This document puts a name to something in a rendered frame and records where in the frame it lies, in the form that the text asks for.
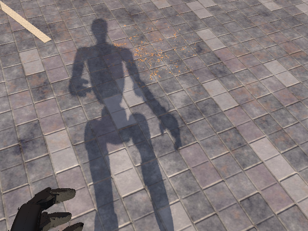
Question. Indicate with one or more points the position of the robot left hand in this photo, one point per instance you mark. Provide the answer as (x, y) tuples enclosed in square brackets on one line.
[(31, 218)]

